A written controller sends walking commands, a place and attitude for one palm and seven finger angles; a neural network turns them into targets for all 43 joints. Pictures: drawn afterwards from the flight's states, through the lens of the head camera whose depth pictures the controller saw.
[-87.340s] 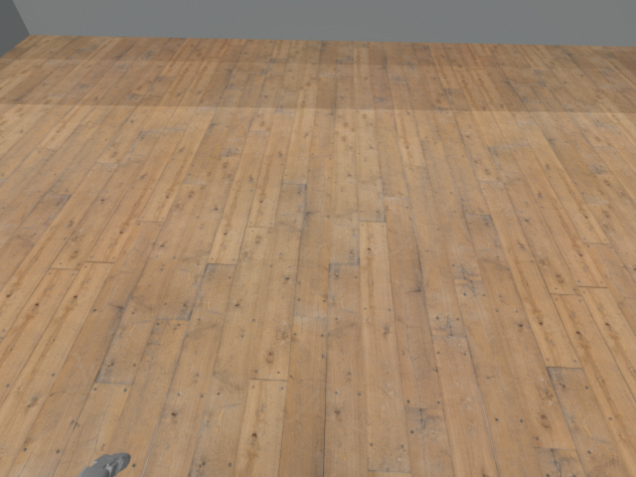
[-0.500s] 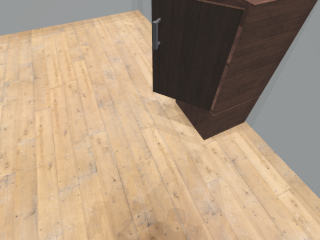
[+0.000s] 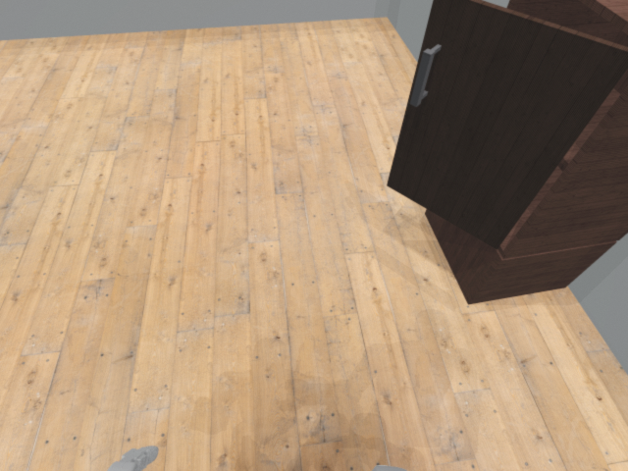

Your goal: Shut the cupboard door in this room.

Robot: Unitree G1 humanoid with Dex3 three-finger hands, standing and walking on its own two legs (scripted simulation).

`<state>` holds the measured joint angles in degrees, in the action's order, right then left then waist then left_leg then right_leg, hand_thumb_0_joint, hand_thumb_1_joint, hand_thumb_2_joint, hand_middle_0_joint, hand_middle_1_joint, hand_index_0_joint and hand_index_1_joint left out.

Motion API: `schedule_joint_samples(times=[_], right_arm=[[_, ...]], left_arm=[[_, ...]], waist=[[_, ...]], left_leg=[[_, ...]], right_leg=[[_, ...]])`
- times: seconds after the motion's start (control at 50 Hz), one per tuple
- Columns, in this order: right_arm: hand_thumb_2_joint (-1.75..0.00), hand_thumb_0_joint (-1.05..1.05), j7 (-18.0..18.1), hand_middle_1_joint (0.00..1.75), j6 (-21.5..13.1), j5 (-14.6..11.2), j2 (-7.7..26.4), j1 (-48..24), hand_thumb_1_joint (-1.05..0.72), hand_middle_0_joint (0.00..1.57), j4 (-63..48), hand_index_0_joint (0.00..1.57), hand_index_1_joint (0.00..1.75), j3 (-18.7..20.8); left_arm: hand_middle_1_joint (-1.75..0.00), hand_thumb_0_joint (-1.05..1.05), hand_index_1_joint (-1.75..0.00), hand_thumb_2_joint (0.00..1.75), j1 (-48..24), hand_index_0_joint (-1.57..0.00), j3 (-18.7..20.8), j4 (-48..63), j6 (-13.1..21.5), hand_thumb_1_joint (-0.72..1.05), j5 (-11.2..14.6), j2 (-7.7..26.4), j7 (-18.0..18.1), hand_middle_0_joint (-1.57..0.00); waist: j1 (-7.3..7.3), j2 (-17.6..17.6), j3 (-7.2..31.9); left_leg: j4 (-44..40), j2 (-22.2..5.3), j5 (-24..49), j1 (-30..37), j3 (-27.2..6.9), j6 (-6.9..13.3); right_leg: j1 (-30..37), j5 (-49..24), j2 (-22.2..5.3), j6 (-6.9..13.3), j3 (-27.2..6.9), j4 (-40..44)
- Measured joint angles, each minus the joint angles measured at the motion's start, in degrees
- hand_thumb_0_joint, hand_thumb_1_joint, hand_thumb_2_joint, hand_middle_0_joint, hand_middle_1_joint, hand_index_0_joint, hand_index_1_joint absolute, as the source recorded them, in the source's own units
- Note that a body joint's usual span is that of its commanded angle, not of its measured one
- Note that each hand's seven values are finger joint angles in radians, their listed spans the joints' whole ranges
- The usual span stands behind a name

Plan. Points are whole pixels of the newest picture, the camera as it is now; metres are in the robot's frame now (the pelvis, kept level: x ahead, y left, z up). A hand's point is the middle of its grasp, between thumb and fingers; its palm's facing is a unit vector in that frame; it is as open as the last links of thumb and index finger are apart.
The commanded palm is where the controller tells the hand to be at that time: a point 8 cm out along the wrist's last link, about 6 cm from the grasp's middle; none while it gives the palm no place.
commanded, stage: walk to a spot facing it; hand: left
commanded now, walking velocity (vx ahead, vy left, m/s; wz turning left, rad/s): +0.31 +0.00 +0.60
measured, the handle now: (425, 75) +0.95 -0.26 -0.02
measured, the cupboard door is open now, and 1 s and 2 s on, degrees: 39 39 39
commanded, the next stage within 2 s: turn to face it in 0.58 s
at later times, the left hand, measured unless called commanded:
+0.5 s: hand out of the picture +0.01 +0.13 -0.17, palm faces +0.43 -0.88 -0.22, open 7.4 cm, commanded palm none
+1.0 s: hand (144, 363) +0.30 +0.29 -0.18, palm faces +0.43 -0.88 -0.18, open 7.3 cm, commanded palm none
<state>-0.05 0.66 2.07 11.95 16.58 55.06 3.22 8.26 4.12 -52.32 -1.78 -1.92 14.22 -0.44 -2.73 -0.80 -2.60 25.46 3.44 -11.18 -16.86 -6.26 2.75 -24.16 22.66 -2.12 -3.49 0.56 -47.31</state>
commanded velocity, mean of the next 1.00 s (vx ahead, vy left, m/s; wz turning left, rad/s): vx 0.17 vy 0.00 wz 0.18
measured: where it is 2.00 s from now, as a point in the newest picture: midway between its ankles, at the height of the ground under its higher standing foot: (260, 405)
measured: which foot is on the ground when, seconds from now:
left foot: down 0.00-0.10, up 0.12-0.54, down 0.56-1.00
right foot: up 0.00-0.08, down 0.10-0.56, up 0.58-1.00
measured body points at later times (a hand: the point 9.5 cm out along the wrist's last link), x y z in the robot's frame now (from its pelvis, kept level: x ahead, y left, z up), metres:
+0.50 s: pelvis +0.14 +0.00 -0.01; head +0.21 +0.02 +0.43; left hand -0.01 +0.18 -0.16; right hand +0.34 -0.19 -0.16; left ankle +0.18 +0.13 -0.71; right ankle +0.03 -0.14 -0.74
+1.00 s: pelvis +0.30 +0.09 -0.01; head +0.32 +0.11 +0.44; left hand +0.28 +0.34 -0.16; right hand +0.42 -0.11 -0.16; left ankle +0.20 +0.11 -0.74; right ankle +0.41 +0.01 -0.71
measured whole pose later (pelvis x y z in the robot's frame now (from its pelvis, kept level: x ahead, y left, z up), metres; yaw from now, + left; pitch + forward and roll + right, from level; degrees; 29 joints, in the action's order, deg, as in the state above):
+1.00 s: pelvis +0.30 +0.09 -0.01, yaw +24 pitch -1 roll +0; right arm 2.0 -1.3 1.6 8.8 15.2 58.1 1.0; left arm 10.2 3.0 -53.8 -2.3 -1.5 10.1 0.5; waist 0.3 1.7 -4.0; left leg 24.7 2.9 -21.4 -2.8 8.3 4.9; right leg -28.1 11.9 -2.2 -1.0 2.3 -47.8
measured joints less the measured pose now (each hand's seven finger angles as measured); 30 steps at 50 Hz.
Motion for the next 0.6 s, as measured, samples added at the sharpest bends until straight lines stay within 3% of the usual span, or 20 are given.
schedule_joint_samples(times=[0.08, 0.1, 0.14, 0.2, 0.26, 0.32, 0.4, 0.5, 0.56, 0.58, 0.6], right_arm=[[-0.9, 0.0, -0.21, 0.3, 0.69, -0.14, 0.75, 1.23, -0.9, 0.2, 0.59, 0.2, 0.3, 0.61], [-0.9, 0.0, -0.23, 0.3, 0.89, -0.42, 0.7, 1.84, -0.9, 0.2, 0.64, 0.2, 0.3, 0.78], [-0.9, 0.01, -0.25, 0.3, 1.49, -0.43, 1.37, 1.19, -0.9, 0.2, 1.63, 0.2, 0.3, 1.32], [-0.9, 0.01, -0.92, 0.3, 1.97, 0.17, 2.16, 0.19, -0.9, 0.2, 1.5, 0.2, 0.3, 2.01], [-0.9, 0.01, -1.86, 0.3, 1.38, 0.18, 2.47, -1.12, -0.91, 0.2, 0.44, 0.19, 0.3, 2.11], [-0.9, 0.01, -2.33, 0.3, 1.18, -0.12, 2.58, -2.88, -0.91, 0.2, -0.29, 0.19, 0.3, 2.05], [-0.9, 0.01, -2.65, 0.3, 1.76, -0.25, 2.34, -6.18, -0.91, 0.19, -0.5, 0.19, 0.3, 1.47], [-0.9, 0.01, -3.13, 0.3, 1.36, -0.18, 1.49, -11.82, -0.91, 0.19, -2.02, 0.19, 0.3, 0.01], [-0.9, 0.01, -3.06, 0.3, -0.42, -0.1, 1.43, -13.7, -0.91, 0.19, -4.3, 0.19, 0.3, -0.65], [-0.9, 0.01, -2.9, 0.3, -1.23, 0.06, 1.43, -13.92, -0.91, 0.19, -5.1, 0.19, 0.3, -0.67], [-0.9, 0.01, -2.62, 0.3, -1.94, -0.13, 1.44, -13.99, -0.91, 0.19, -5.66, 0.19, 0.3, -0.77]], left_arm=[[-0.3, 0.01, -0.3, 0.9, -0.01, -0.2, -0.52, 1.27, 1.1, 0.91, 0.11, -0.54, -0.44, -0.2], [-0.3, 0.0, -0.3, 0.9, 0.64, -0.2, -0.71, 2.01, 1.85, 0.91, -0.08, -0.28, -0.5, -0.2], [-0.3, 0.0, -0.3, 0.9, 1.42, -0.2, -0.92, 2.03, 2.79, 0.91, -0.2, -1.23, 0.24, -0.2], [-0.3, 0.0, -0.3, 0.9, 4.23, -0.2, -1.09, 0.76, 2.84, 0.91, 0.08, -2.74, 0.78, -0.2], [-0.3, 0.0, -0.3, 0.9, 7.24, -0.2, -1.18, -1.12, 3.56, 0.91, 0.26, -3.71, 1.0, -0.2], [-0.3, 0.0, -0.3, 0.9, 9.59, -0.2, -1.5, -2.53, 4.56, 0.91, 0.18, -4.66, 1.17, -0.2], [-0.3, 0.0, -0.3, 0.9, 12.61, -0.2, -1.84, -3.85, 5.24, 0.91, -0.09, -5.59, 1.53, -0.2], [-0.3, 0.0, -0.3, 0.9, 16.5, -0.2, -1.93, -5.61, 5.08, 0.91, -0.25, -5.39, 1.54, -0.2], [-0.3, 0.0, -0.3, 0.9, 19.06, -0.21, -1.84, -7.01, 4.37, 0.91, 0.12, -4.87, 1.07, -0.2], [-0.3, 0.01, -0.3, 0.9, 19.22, -0.21, -1.75, -7.43, 3.8, 0.91, 0.46, -4.53, 0.72, -0.21], [-0.3, 0.01, -0.3, 0.9, 18.58, -0.21, -1.65, -7.59, 2.94, 0.91, 0.71, -4.07, 0.5, -0.21]], waist=[[-0.21, -1.05, 0.62], [0.14, -0.33, 1.29], [1.01, -1.18, 1.12], [0.98, -1.36, 1.46], [0.7, -0.68, 1.31], [0.78, -0.47, 0.12], [2.13, -0.15, -1.91], [4.79, 1.47, -4.63], [4.86, 2.05, -5.11], [4.39, 2.18, -5.11], [4.31, 2.32, -5.3]], left_leg=[[3.06, 0.8, -2.49, -0.35, -3.05, -1.07], [6.45, 1.64, -6.1, -1.73, -2.99, -1.06], [19.11, 1.3, -13.05, -6.26, -1.63, -1.62], [35.84, -0.16, -10.68, -13.03, 2.41, -2.66], [41.7, -3.01, -4.67, -16.94, 4.97, -3.63], [41.08, -5.14, -1.91, -19.11, 5.86, -3.9], [35.07, -6.5, -1.44, -19.68, 8.01, -3.35], [19.95, -5.16, -3.96, -15.47, 12.94, -1.07], [11.29, -2.22, -2.44, -9.37, 15.29, 1.81], [12.24, -1.53, -1.44, -9.34, 15.09, 3.55], [14.41, -1.03, -3.01, -9.57, 14.75, 4.42]], right_leg=[[5.28, -1.92, 1.57, 0.67, 0.9, 12.28], [7.61, -1.03, 1.12, 1.44, 0.56, 17.34], [7.98, -5.0, 1.22, 3.36, 1.95, 16.8], [11.43, -5.1, -0.03, 4.39, 4.57, 19.12], [15.75, -5.64, -1.18, 4.24, 6.86, 23.94], [19.41, -4.97, -1.83, 3.93, 10.14, 26.62], [23.46, -2.39, -2.3, 3.03, 14.62, 27.6], [27.03, 2.47, -3.67, 1.06, 18.62, 25.54], [25.54, 6.76, -6.44, -0.1, 19.77, 14.38], [22.21, 5.98, -7.54, 0.14, 17.89, 4.83], [17.77, 6.53, -7.43, 0.34, 13.91, -5.88]])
